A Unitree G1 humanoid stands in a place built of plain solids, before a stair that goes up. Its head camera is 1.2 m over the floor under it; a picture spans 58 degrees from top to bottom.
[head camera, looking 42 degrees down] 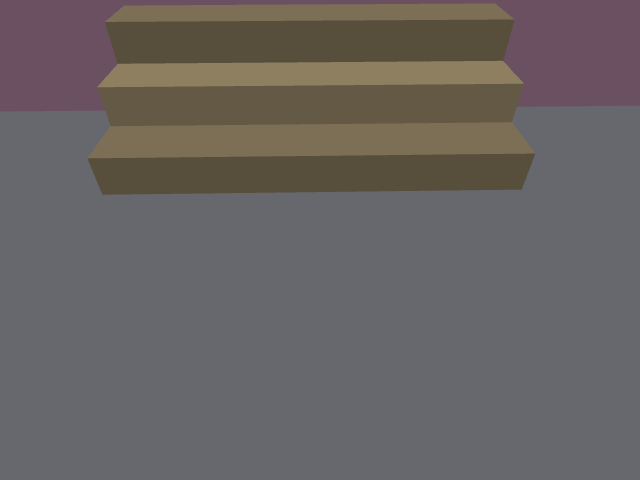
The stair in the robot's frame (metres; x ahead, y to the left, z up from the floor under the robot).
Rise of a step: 0.20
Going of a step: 0.30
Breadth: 1.98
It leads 1 degrees to the left of straight ahead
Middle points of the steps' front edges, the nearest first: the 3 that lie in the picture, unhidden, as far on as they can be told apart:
1.67 0.03 0.20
1.97 0.04 0.39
2.26 0.04 0.59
